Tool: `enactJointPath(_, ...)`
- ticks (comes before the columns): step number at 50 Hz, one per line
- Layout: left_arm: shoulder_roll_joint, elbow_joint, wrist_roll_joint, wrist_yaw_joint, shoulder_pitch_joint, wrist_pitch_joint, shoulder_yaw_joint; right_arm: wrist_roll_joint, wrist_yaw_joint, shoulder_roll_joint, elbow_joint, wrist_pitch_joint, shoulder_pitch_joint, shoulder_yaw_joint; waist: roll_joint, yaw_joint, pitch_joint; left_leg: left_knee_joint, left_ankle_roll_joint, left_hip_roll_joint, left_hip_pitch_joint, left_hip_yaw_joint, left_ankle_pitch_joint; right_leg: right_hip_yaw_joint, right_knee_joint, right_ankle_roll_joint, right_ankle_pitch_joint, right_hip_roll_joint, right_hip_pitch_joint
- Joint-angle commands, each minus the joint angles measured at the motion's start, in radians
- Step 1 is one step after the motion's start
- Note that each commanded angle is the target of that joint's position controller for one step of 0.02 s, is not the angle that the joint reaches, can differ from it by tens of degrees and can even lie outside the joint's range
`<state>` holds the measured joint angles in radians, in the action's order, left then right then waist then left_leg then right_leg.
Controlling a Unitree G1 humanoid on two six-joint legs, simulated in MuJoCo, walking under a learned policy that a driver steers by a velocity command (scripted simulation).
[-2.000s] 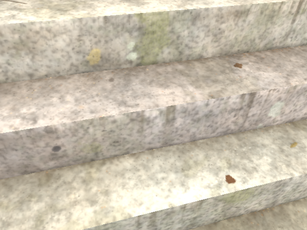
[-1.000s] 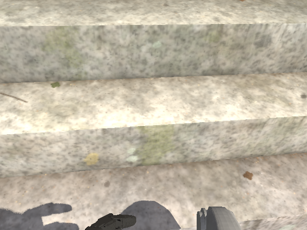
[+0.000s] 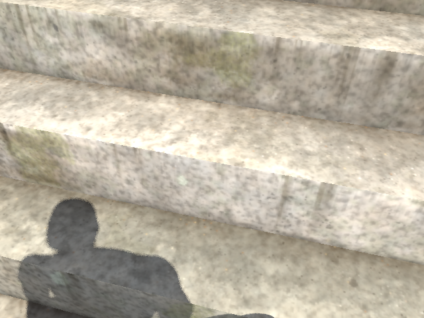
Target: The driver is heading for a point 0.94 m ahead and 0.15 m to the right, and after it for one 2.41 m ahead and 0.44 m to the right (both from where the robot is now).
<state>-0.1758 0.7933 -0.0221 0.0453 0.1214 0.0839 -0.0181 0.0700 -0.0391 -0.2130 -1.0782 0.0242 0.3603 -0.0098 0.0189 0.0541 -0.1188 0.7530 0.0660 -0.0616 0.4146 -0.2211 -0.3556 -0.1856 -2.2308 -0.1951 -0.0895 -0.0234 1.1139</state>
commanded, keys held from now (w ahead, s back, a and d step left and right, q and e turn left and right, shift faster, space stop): w+e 0.48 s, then w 0.34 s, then w+q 0.18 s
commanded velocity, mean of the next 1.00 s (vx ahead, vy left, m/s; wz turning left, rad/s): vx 0.50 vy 0.00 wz -0.31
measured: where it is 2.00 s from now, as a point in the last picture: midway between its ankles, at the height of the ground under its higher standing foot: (330, 42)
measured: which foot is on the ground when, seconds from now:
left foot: down 0.00-0.36, up 0.38-0.78, down 0.80-1.00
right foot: up 0.00-0.28, down 0.30-0.84, up 0.86-1.00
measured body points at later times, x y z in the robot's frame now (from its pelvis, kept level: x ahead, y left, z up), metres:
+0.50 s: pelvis +0.21 -0.06 +0.17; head +0.17 -0.04 +0.62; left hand +0.30 +0.16 +0.02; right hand +0.32 -0.32 +0.09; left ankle +0.19 +0.11 -0.24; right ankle +0.21 -0.09 -0.51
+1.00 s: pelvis +0.45 -0.10 +0.39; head +0.40 -0.10 +0.84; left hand +0.67 +0.06 +0.31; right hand +0.36 -0.32 +0.23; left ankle +0.49 -0.03 -0.30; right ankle +0.37 -0.24 -0.01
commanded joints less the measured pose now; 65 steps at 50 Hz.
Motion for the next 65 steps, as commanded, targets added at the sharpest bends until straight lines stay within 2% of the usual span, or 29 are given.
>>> enactJointPath(1, 0.163, -0.022, -0.005, -0.012, 0.099, -0.04, -0.078, 0.016, -0.006, 0.104, 0.052, 0.035, -0.162, -0.055, -0.081, 0.111, 0.147, -0.405, -0.053, -0.201, 0.082, 0.118, 0.157, 0.015, -0.225, 0.02, -0.031, 0.0, 0.266)
enactJointPath(7, 0.115, -0.146, -0.01, -0.046, -0.307, -0.047, -0.115, -0.028, 0.041, -0.023, -0.013, 0.044, 0.071, -0.058, -0.169, -0.059, 0.131, -0.691, -0.017, -0.199, 0.061, 0.002, 0.234, 0.315, 0.2, 0.1, 0.009, 0.017, 0.233)
enactJointPath(11, 0.133, -0.156, -0.001, 0.009, -0.385, -0.053, -0.134, -0.034, 0.084, -0.062, -0.059, -0.009, 0.2, -0.032, -0.082, -0.079, 0.049, -0.668, 0.003, -0.234, -0.47, -0.033, 0.588, 0.3, 0.332, 0.049, 0.268, 0.091, 0.322)
enactJointPath(14, 0.06, -0.184, 0.023, 0.04, -0.4, -0.044, -0.109, -0.074, 0.097, -0.155, -0.069, 0.015, 0.195, -0.024, -0.219, -0.019, -0.098, -0.525, 0.047, -0.235, -0.41, -0.104, 1.95, 0.53, 0.786, -0.006, 0.628, -0.062, -0.277)
enactJointPath(16, -0.056, -0.103, 0.069, 0.054, -0.066, -0.06, -0.052, -0.077, 0.09, -0.227, 0.005, 0.017, 0.065, 0.0, -0.327, 0.111, -0.257, -0.149, 0.142, -0.299, -0.619, -0.056, 2.304, 0.356, 1.029, -0.041, 0.776, -0.094, -0.465)
enactJointPath(17, -0.14, -0.068, 0.076, 0.05, 0.081, -0.076, -0.012, -0.055, 0.073, -0.235, 0.071, 0.045, -0.004, 0.01, -0.201, 0.152, -0.331, 0.049, 0.149, -0.279, -0.388, 0.012, 2.029, 0.076, 1.206, -0.073, 0.639, -0.018, -0.775)
enactJointPath(18, -0.248, -0.013, 0.078, 0.011, 0.197, -0.109, 0.029, -0.056, 0.025, -0.191, 0.156, 0.079, -0.11, 0.01, 0.106, 0.167, -0.35, 0.325, 0.126, -0.102, -0.022, 0.058, 1.328, -0.467, 1.638, -0.153, 0.844, 0.146, -0.966)
enactJointPath(19, -0.289, 0.026, 0.082, -0.022, 0.189, -0.123, 0.053, -0.044, -0.005, -0.092, 0.201, 0.086, -0.248, 0.009, 0.201, 0.112, -0.265, 0.869, 0.05, 0.107, 0.296, 0.234, 0.411, -0.894, 2.013, -0.176, 1.022, 0.228, -0.998)
enactJointPath(21, -0.023, 0.083, 0.095, -0.017, 0.138, -0.097, -0.037, -0.052, -0.057, 0.061, 0.38, 0.106, -0.403, -0.025, 0.06, -0.021, 0.027, 1.434, 0.081, 0.076, 0.62, 0.403, 0.305, -0.704, 1.888, -0.036, 0.921, 0.238, -0.684)
enactJointPath(23, 0.043, 0.187, 0.069, 0.011, 0.142, -0.065, -0.036, -0.006, -0.041, 0.138, 0.439, 0.117, -0.368, -0.066, -0.089, -0.118, 0.146, 1.597, 0.123, 0.041, 0.794, 0.356, 0.311, -0.37, 1.798, 0.076, 0.652, 0.127, -0.638)
enactJointPath(24, 0.063, 0.193, 0.071, 0.023, 0.104, -0.058, -0.04, -0.015, -0.037, 0.161, 0.438, 0.122, -0.289, -0.084, -0.078, -0.167, 0.155, 1.586, 0.124, 0.021, 0.835, 0.353, 0.336, -0.253, 1.77, 0.115, 0.534, 0.092, -0.649)
enactJointPath(28, 0.064, 0.244, 0.094, 0.02, 0.143, -0.051, -0.042, -0.056, -0.003, 0.172, 0.422, 0.108, -0.313, -0.126, 0.01, -0.171, 0.136, 1.574, 0.077, 0.038, 0.914, 0.254, 0.479, -0.008, 1.803, 0.135, 0.257, 0.079, -0.565)
enactJointPath(32, 0.023, 0.301, 0.043, 0.009, 0.348, -0.06, -0.039, -0.065, 0.025, 0.222, 0.488, 0.106, -0.512, -0.162, 0.069, -0.058, 0.15, 1.433, 0.032, 0.055, 1.081, 0.168, 0.432, -0.043, 1.908, 0.132, 0.302, 0.094, -0.643)
enactJointPath(35, 0.006, 0.328, 0.026, -0.064, 0.523, -0.06, -0.025, -0.065, 0.028, 0.253, 0.608, 0.118, -0.843, -0.193, 0.081, 0.062, 0.115, 1.1, -0.023, 0.028, 0.941, -0.037, 0.319, -0.109, 2.149, 0.077, 0.104, 0.17, -0.702)
enactJointPath(36, 0.029, 0.361, 0.042, -0.084, 0.536, -0.073, -0.033, -0.063, 0.027, 0.277, 0.585, 0.108, -0.78, -0.186, 0.114, 0.013, 0.008, 1.084, -0.009, 0.033, 0.768, -0.026, 0.325, -0.048, 2.131, 0.054, -0.15, 0.177, -0.773)
enactJointPath(38, -0.06, 0.369, 0.015, -0.102, 0.522, -0.043, -0.012, -0.057, 0.013, 0.14, 0.567, 0.118, -0.672, -0.128, 0.197, -0.087, -0.205, 0.681, 0.065, 0.145, 0.221, -0.088, 0.029, 0.092, 2.06, 0.044, -1.199, 0.19, -0.886)
enactJointPath(40, -0.178, 0.343, 0.037, -0.106, 0.419, -0.003, 0.014, -0.053, 0.006, -0.041, 0.461, 0.09, -0.332, -0.033, 0.346, -0.261, -0.274, 0.451, 0.1, 0.129, 0.087, 0.131, -0.251, 0.06, 1.741, -0.02, -1.794, 0.274, -1.173)
enactJointPath(41, -0.211, 0.293, 0.057, -0.097, 0.291, 0.02, 0.027, -0.028, -0.014, -0.124, 0.365, 0.08, -0.067, 0.002, 0.224, -0.355, -0.382, 0.357, 0.152, 0.061, -0.179, 0.353, -0.271, 0.03, 1.516, -0.067, -1.825, 0.28, -1.073)
enactJointPath(42, -0.151, 0.248, 0.063, -0.052, 0.265, 0.047, 0.028, -0.001, -0.014, -0.2, 0.269, 0.047, 0.085, 0.034, -0.125, -0.324, -0.448, 0.035, 0.256, -0.076, -0.423, 0.709, -0.266, 0.031, 1.274, -0.076, -1.422, 0.181, -0.822)
enactJointPath(43, -0.03, 0.234, 0.065, -0.005, 0.126, 0.051, 0.015, 0.014, 0.033, -0.18, 0.201, -0.019, 0.107, 0.047, -0.427, -0.335, -0.364, -0.428, 0.433, -0.253, -0.479, 1.281, -0.393, 0.05, 0.629, 0.047, -0.098, -0.099, -0.404)
enactJointPath(44, -0.007, 0.128, 0.055, 0.047, -0.008, 0.061, 0.018, 0.003, 0.057, -0.004, 0.121, -0.03, 0.08, 0.003, -0.25, -0.266, -0.166, -0.497, 0.354, -0.226, -0.286, 1.383, -0.591, -0.099, 0.133, 0.021, 0.09, -0.116, -0.207)
enactJointPath(46, 0.095, -0.05, 0.063, 0.077, -0.084, 0.054, -0.027, -0.033, 0.051, 0.182, 0.062, -0.003, -0.086, -0.05, -0.007, -0.037, 0.184, -0.341, 0.231, -0.165, 0.065, 0.914, -0.41, -0.029, 0.034, -0.011, 0.18, -0.052, 0.018)
enactJointPath(47, 0.13, -0.059, 0.077, 0.071, -0.034, 0.047, -0.05, -0.022, 0.038, 0.252, 0.011, 0.015, -0.104, -0.073, 0.042, 0.011, 0.18, -0.317, 0.172, -0.108, 0.098, 0.759, -0.271, -0.028, -0.074, -0.035, 0.184, -0.049, 0.068)
enactJointPath(52, 0.145, -0.111, 0.045, 0.008, -0.004, 0.042, -0.124, -0.012, -0.021, 0.126, -0.007, 0.027, -0.167, -0.059, -0.009, 0.121, 0.18, -0.429, 0.122, -0.04, 0.276, 0.338, 0.16, 0.093, 0.007, 0.028, 0.067, 0.023, 0.113)
enactJointPath(58, 0.145, -0.243, 0.042, -0.019, -0.359, 0.057, -0.157, -0.051, 0.024, 0.058, -0.032, 0.025, 0.21, -0.035, -0.074, -0.116, 0.107, -0.483, 0.149, -0.101, -0.143, 0.549, 0.102, 0.241, 0.157, 0.163, 0.143, 0.171, 0.422)
enactJointPath(61, 0.225, -0.402, 0.066, -0.015, -0.679, 0.075, -0.207, -0.095, 0.087, 0.014, -0.02, 0.002, 0.321, 0.008, -0.134, -0.192, 0.047, -0.732, 0.179, -0.153, -0.041, 0.542, 0.292, 0.327, 0.673, 0.188, 0.425, 0.166, 0.005)
enactJointPath(62, 0.224, -0.38, 0.063, -0.016, -0.59, 0.056, -0.194, -0.083, 0.098, -0.009, -0.024, -0.013, 0.293, 0.017, -0.186, -0.127, -0.029, -0.725, 0.178, -0.147, -0.015, 0.472, 0.515, 0.344, 0.806, 0.175, 0.557, 0.128, -0.281)
enactJointPath(64, -0.033, -0.269, 0.043, -0.033, -0.179, 0.046, -0.044, -0.033, 0.074, -0.096, -0.03, 0.045, 0.226, 0.036, -0.4, 0.079, -0.268, -0.388, 0.162, -0.137, -0.302, 0.388, 1.841, 0.287, 0.931, 0.086, 0.649, 0.031, -0.66)
enactJointPath(65, -0.174, -0.185, 0.058, -0.022, 0.138, 0.052, 0.017, -0.051, 0.07, -0.185, 0.032, 0.075, 0.027, 0.061, -0.366, 0.248, -0.395, -0.114, 0.159, -0.139, -0.26, 0.405, 1.972, 0.067, 1.016, 0.032, 0.673, 0.106, -0.877)
Velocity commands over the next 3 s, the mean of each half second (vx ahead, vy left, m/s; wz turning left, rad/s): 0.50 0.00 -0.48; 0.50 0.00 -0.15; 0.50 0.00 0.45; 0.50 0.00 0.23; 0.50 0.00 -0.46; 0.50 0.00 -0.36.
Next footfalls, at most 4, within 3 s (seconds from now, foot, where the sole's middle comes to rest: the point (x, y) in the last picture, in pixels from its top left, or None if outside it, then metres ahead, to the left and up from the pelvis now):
0.30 right None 0.25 -0.10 -0.54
0.80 left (254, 274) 0.53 -0.04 -0.34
1.28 right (403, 164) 0.71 -0.37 -0.13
1.84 left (265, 19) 0.99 -0.05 0.07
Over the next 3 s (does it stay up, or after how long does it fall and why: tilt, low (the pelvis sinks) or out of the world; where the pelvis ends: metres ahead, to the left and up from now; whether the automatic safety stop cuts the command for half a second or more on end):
stays up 1.35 -0.21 1.16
